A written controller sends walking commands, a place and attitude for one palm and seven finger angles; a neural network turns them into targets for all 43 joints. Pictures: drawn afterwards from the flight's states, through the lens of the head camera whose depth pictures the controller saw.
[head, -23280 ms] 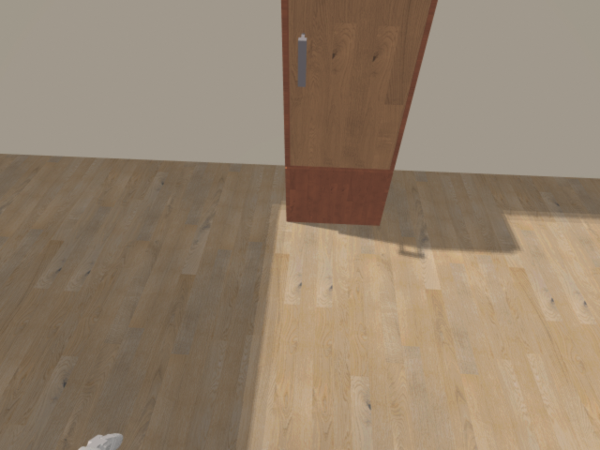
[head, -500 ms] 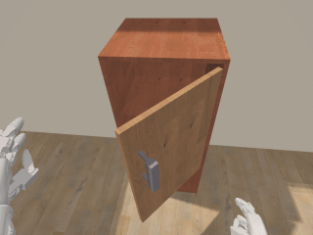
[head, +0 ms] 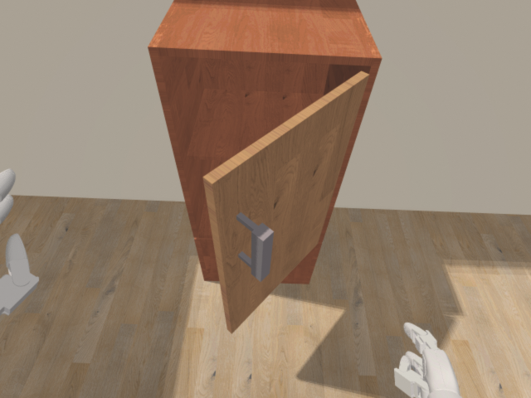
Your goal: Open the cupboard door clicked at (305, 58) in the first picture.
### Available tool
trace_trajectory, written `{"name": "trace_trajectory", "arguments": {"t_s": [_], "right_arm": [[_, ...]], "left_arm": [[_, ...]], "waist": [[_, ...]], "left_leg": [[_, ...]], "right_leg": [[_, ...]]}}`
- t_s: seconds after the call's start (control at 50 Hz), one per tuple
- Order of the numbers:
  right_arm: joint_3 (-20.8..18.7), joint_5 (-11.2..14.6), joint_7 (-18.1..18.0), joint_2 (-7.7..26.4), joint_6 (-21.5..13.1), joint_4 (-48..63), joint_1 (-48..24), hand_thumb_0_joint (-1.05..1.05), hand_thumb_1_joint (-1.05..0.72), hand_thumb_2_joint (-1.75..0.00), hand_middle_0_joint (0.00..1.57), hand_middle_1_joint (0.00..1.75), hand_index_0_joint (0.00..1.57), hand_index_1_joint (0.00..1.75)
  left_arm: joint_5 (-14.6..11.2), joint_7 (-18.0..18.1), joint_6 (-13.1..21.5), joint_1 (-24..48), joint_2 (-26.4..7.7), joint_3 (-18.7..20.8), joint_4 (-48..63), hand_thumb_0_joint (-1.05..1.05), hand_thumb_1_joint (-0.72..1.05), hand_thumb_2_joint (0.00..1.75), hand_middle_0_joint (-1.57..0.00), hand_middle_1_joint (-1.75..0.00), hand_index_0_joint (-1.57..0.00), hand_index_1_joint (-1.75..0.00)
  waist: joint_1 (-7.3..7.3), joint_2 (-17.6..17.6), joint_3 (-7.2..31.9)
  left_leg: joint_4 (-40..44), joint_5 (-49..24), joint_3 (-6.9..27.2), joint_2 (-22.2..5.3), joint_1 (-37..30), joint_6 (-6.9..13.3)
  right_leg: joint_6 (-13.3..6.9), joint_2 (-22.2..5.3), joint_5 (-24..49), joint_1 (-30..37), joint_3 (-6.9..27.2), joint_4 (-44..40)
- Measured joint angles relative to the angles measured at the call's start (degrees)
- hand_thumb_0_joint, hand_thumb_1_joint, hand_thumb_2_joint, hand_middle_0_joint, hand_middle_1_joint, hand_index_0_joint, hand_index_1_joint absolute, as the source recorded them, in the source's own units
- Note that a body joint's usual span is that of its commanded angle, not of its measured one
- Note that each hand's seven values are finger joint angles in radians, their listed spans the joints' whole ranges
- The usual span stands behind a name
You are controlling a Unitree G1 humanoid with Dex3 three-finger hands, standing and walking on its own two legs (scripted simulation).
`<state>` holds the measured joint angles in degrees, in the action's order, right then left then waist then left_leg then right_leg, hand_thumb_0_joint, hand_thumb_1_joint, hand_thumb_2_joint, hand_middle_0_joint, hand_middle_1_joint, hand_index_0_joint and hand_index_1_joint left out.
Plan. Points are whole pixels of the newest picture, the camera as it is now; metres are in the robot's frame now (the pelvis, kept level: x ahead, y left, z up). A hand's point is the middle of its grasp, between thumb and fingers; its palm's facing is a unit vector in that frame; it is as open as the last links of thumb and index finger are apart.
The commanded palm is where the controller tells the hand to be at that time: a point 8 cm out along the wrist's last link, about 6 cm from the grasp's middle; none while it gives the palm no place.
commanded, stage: step back with the hand held close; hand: left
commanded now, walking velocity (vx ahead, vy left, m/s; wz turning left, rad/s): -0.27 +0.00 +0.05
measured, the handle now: (252, 247) +0.35 +0.05 +0.00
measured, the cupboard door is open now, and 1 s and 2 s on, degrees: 49 49 49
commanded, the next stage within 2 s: stop stepping back and stand still in 0.74 s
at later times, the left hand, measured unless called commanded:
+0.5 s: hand out of the picture +0.09 +0.30 +0.17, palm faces +0.48 -0.76 -0.44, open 7.4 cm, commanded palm +0.01 +0.33 +0.18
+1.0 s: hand out of the picture -0.01 +0.26 +0.17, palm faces +0.37 -0.81 -0.46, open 7.4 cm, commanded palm -0.06 +0.29 +0.18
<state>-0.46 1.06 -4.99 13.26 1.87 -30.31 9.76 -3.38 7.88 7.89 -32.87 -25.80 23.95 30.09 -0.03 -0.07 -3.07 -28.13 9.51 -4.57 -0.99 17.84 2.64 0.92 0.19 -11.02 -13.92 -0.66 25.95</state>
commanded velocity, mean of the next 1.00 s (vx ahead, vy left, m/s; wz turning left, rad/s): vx -0.24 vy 0.02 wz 0.00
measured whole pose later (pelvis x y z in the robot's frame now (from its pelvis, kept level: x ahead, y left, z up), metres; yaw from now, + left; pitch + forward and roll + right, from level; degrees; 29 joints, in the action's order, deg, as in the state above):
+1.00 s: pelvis -0.22 +0.00 -0.01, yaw -4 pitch +0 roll -1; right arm 1.0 0.3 -4.4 12.8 -4.1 -38.0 13.7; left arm -4.2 7.9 11.3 -32.8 -27.0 26.0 29.1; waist -0.8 1.5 2.5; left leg -32.6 9.7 -2.5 2.1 22.3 3.7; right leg 0.7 1.0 -25.4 -7.6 -1.1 36.3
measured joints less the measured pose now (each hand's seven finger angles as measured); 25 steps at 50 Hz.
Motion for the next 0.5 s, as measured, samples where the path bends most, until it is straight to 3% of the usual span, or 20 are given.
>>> {"name": "trace_trajectory", "arguments": {"t_s": [0.12,0.2,0.3,0.38,0.44,0.5], "right_arm": [[0.54,-0.28,0.24,-0.65,-2.45,0.53,1.80,0.01,-0.90,-0.90,0.20,0.30,0.20,0.30],[0.71,-0.64,0.55,-1.15,-4.11,-0.61,2.43,0.01,-0.90,-0.90,0.20,0.30,0.20,0.30],[0.82,-0.96,1.32,-1.68,-5.42,-3.01,1.18,0.01,-0.90,-0.90,0.20,0.30,0.20,0.30],[0.80,-1.30,1.51,-1.44,-5.44,-4.99,1.44,0.01,-0.90,-0.90,0.20,0.30,0.20,0.30],[0.62,-1.30,0.65,-1.18,-5.37,-5.16,1.15,0.01,-0.90,-0.90,0.20,0.30,0.20,0.30],[0.25,-2.06,0.46,-2.03,-6.56,-5.38,-0.45,0.01,-0.90,-0.90,0.20,0.30,0.20,0.30]], "left_arm": [[1.69,0.23,1.97,0.56,0.91,0.87,-0.20,0.01,0.89,0.90,-0.21,-0.31,-0.21,-0.30],[2.35,0.22,2.91,1.98,2.01,1.68,-0.60,0.01,0.89,0.90,-0.21,-0.31,-0.21,-0.30],[1.32,0.66,3.81,1.31,3.96,0.80,1.26,0.02,0.89,0.90,-0.21,-0.31,-0.21,-0.30],[1.40,1.25,4.36,-0.17,4.22,-1.17,2.90,0.01,0.89,0.90,-0.21,-0.31,-0.21,-0.30],[1.42,1.20,4.09,2.61,2.75,-1.06,2.49,0.01,0.89,0.90,-0.21,-0.31,-0.21,-0.30],[1.61,1.12,4.59,6.00,0.84,1.13,-0.01,0.01,0.89,0.90,-0.21,-0.31,-0.21,-0.30]], "waist": [[-0.42,-0.24,-0.13],[0.27,-1.11,0.16],[1.51,-1.98,-1.18],[1.96,-1.03,0.37],[1.11,-0.14,0.49],[0.36,-0.01,-0.81]], "left_leg": [[-3.32,-0.62,1.12,1.17,3.72,1.28],[-5.05,-1.74,1.95,1.27,7.30,1.45],[-5.93,2.96,2.81,0.99,9.47,-0.66],[-10.71,7.14,3.60,1.66,7.89,-2.54],[-6.72,-0.69,3.61,2.24,6.57,0.10],[-4.10,-2.76,3.59,1.84,6.79,1.88]], "right_leg": [[0.51,0.17,-2.39,-2.50,0.91,5.73],[-0.15,1.50,-6.79,-1.65,1.55,8.47],[-0.64,1.86,-4.20,-2.81,0.91,6.61],[0.14,1.47,-2.93,-3.70,1.99,6.53],[0.76,1.03,-3.67,-5.41,2.21,8.18],[0.09,3.51,-11.95,-8.76,3.85,20.99]]}}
